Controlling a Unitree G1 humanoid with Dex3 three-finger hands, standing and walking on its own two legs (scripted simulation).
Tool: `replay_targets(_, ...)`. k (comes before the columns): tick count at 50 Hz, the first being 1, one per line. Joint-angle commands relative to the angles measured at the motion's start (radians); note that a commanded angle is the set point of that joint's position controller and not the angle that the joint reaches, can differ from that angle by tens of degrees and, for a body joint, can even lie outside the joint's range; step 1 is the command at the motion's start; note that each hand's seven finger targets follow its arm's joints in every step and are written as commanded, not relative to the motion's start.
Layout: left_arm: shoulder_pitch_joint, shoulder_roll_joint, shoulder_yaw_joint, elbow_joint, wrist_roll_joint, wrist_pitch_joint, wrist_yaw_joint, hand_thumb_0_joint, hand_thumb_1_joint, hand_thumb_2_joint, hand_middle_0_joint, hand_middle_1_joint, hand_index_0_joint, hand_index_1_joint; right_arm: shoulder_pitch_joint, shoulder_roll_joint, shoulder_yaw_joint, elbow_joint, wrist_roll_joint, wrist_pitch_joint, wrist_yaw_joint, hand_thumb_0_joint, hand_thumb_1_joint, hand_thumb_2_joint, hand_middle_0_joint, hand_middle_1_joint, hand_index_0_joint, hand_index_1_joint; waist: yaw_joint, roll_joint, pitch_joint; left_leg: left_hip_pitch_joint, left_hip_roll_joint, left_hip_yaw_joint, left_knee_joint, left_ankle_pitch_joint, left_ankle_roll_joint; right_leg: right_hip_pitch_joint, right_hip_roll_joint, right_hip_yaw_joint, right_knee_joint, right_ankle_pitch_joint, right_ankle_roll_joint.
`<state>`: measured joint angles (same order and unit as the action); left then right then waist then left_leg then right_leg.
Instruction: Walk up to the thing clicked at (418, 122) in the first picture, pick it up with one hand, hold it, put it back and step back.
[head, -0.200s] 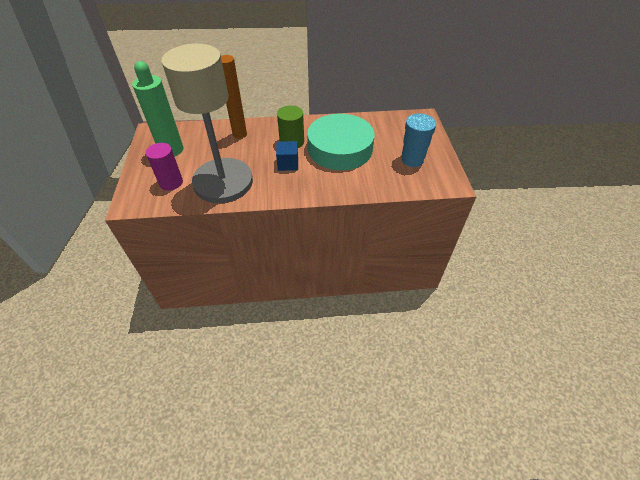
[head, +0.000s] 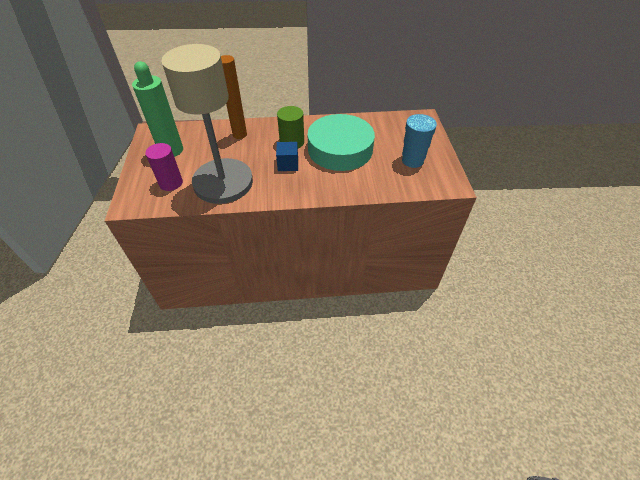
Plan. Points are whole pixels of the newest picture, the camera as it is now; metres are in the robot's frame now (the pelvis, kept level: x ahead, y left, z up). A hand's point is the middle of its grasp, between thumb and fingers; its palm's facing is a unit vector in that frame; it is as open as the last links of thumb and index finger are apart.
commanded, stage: stand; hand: right
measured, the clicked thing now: (416, 142) +0.99 -0.27 -0.24
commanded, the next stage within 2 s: walk up in 0.92 s
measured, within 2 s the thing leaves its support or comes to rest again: neither
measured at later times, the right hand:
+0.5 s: hand out of the picture +0.08 -0.25 -0.16, palm faces -0.03 +0.94 -0.33, open 7.4 cm
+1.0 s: hand out of the picture +0.08 -0.26 -0.15, palm faces -0.03 +0.94 -0.34, open 7.4 cm
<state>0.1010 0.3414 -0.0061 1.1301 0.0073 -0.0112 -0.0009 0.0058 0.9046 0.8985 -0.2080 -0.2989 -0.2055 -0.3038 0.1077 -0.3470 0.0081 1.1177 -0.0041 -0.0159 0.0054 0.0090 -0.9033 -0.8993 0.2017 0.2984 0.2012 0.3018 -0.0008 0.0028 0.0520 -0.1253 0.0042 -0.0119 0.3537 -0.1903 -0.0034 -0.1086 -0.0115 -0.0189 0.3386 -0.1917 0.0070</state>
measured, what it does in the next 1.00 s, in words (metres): stands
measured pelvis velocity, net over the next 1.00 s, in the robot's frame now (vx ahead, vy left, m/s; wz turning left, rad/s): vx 0.01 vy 0.00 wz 0.01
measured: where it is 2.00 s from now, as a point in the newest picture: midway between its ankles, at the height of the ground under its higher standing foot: (356, 425)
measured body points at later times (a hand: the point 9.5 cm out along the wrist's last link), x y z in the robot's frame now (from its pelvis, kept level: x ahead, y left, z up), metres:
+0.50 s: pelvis +0.00 +0.00 +0.00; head +0.02 +0.00 +0.45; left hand +0.08 +0.30 -0.13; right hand +0.08 -0.30 -0.13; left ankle +0.00 +0.12 -0.75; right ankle +0.00 -0.12 -0.75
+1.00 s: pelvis +0.01 +0.00 +0.00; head +0.02 +0.00 +0.45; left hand +0.08 +0.31 -0.13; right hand +0.08 -0.30 -0.13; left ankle +0.00 +0.12 -0.75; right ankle -0.01 -0.12 -0.74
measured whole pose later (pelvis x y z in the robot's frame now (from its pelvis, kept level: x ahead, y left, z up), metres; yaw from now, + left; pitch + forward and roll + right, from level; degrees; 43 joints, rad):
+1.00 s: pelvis +0.01 +0.00 +0.00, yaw +1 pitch -2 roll +0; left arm 0.15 0.37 0.04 1.07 0.03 0.00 -0.04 0.01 0.90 0.90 -0.21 -0.30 -0.21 -0.30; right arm 0.17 -0.35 -0.02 1.07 -0.02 -0.04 0.02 0.01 -0.90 -0.90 0.20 0.30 0.20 0.30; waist 0.00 -0.01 0.03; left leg -0.14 -0.01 -0.02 0.42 -0.29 0.03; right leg -0.15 -0.02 -0.02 0.48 -0.38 -0.03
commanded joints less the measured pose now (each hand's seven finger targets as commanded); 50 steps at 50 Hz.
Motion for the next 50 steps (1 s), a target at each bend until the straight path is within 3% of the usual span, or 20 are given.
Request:
replay_targets(1, -0.044, 0.208, 0.044, -0.061, 0.001, -0.023, 0.011, 0.0, 0.9, 0.9, -0.2, -0.3, -0.2, -0.3, -0.039, -0.206, -0.045, -0.057, -0.004, -0.017, -0.016, 0.0, -0.9, -0.9, 0.2, 0.3, 0.2, 0.3, 0.001, -0.004, -0.075, 0.002, 0.117, -0.084, -0.062, 0.152, 0.027, 0.013, -0.118, 0.091, -0.055, 0.144, -0.029)
replay_targets(5, -0.048, 0.212, 0.046, -0.061, 0.001, -0.02, 0.011, 0.0, 0.9, 0.9, -0.2, -0.3, -0.2, -0.3, -0.036, -0.204, -0.044, -0.056, -0.003, -0.017, -0.016, 0.0, -0.9, -0.9, 0.2, 0.3, 0.2, 0.3, 0.0, -0.002, -0.064, -0.004, 0.117, -0.086, -0.07, 0.124, 0.027, 0.011, -0.118, 0.091, -0.058, 0.113, -0.03)
replay_targets(15, -0.036, 0.204, 0.044, -0.062, 0.002, -0.02, 0.009, 0.0, 0.9, 0.9, -0.2, -0.3, -0.2, -0.3, -0.047, -0.214, -0.046, -0.054, -0.003, -0.02, -0.016, 0.0, -0.9, -0.9, 0.2, 0.3, 0.2, 0.3, 0.008, 0.005, -0.082, 0.023, 0.122, -0.088, -0.065, 0.172, 0.028, 0.016, -0.12, 0.088, -0.057, 0.144, -0.03)
replay_targets(21, -0.036, 0.21, 0.046, -0.061, 0.001, -0.018, 0.009, 0.0, 0.9, 0.9, -0.2, -0.3, -0.2, -0.3, -0.036, -0.21, -0.045, -0.051, -0.004, -0.018, -0.017, 0.0, -0.9, -0.9, 0.2, 0.3, 0.2, 0.3, 0.004, -0.004, -0.078, 0.016, 0.118, -0.086, -0.073, 0.139, 0.027, 0.017, -0.12, 0.089, -0.059, 0.121, -0.031)
replay_targets(33, -0.032, 0.213, 0.046, -0.062, 0.0, -0.02, 0.01, 0.0, 0.9, 0.9, -0.2, -0.3, -0.2, -0.3, -0.029, -0.204, -0.039, -0.053, -0.003, -0.019, -0.016, 0.0, -0.9, -0.9, 0.2, 0.3, 0.2, 0.3, 0.0, -0.004, -0.075, 0.012, 0.116, -0.085, -0.071, 0.172, 0.028, 0.032, -0.129, 0.092, -0.065, 0.171, -0.028)
replay_targets(45, -0.037, 0.216, 0.047, -0.064, 0.002, -0.019, 0.012, 0.0, 0.9, 0.9, -0.2, -0.3, -0.2, -0.3, -0.029, -0.209, -0.042, -0.054, -0.006, -0.017, -0.017, 0.0, -0.9, -0.9, 0.2, 0.3, 0.2, 0.3, 0.0, -0.01, -0.079, 0.017, 0.12, -0.091, -0.073, 0.172, 0.025, 0.033, -0.128, 0.084, -0.065, 0.144, -0.029)
replay_targets(46, 0.017, 0.296, 0.112, -0.132, 0.024, -0.022, -0.02, 0.0, 0.9, 0.9, -0.2, -0.3, -0.2, -0.3, 0.063, -0.288, -0.096, -0.101, -0.015, -0.033, -0.005, 0.0, -0.9, -0.9, 0.2, 0.3, 0.2, 0.3, -0.005, -0.05, -0.142, 0.025, 0.086, -0.12, -0.006, -0.289, 0.094, 0.036, -0.052, 0.057, 0.037, -0.284, -0.062)
replay_targets(47, 0.017, 0.288, 0.115, -0.133, 0.035, -0.018, -0.03, 0.0, 0.9, 0.9, -0.2, -0.3, -0.2, -0.3, 0.096, -0.304, -0.108, -0.093, -0.025, -0.039, -0.001, 0.0, -0.9, -0.9, 0.2, 0.3, 0.2, 0.3, -0.014, -0.013, -0.083, 0.007, 0.124, -0.18, -0.029, -0.452, 0.118, -0.086, -0.057, 0.074, 0.092, -0.415, -0.075)
replay_targets(48, -0.024, 0.267, 0.118, -0.15, 0.039, -0.016, -0.037, 0.0, 0.9, 0.9, -0.2, -0.3, -0.2, -0.3, 0.115, -0.313, -0.116, -0.092, -0.028, -0.037, 0.0, 0.0, -0.9, -0.9, 0.2, 0.3, 0.2, 0.3, -0.031, 0.033, -0.01, -0.011, 0.163, -0.248, -0.075, -0.53, 0.14, -0.197, -0.037, 0.051, 0.15, -0.422, -0.067)
replay_targets(49, -0.041, 0.239, 0.116, -0.171, 0.04, -0.012, -0.046, 0.0, 0.9, 0.9, -0.2, -0.3, -0.2, -0.3, 0.116, -0.334, -0.128, -0.103, -0.028, -0.039, 0.003, 0.0, -0.9, -0.9, 0.2, 0.3, 0.2, 0.3, -0.042, 0.095, 0.043, -0.011, 0.229, -0.336, -0.147, -0.589, 0.176, -0.296, -0.009, 0.005, 0.277, -0.339, -0.048)
replay_targets(50, -0.063, 0.239, 0.121, -0.2, 0.043, -0.009, -0.05, 0.0, 0.9, 0.9, -0.2, -0.3, -0.2, -0.3, 0.118, -0.358, -0.143, -0.119, -0.03, -0.043, 0.002, 0.0, -0.9, -0.9, 0.2, 0.3, 0.2, 0.3, -0.054, 0.118, 0.098, -0.004, 0.317, -0.439, -0.2, -0.565, 0.231, -0.402, -0.024, 0.02, 0.409, -0.291, -0.034)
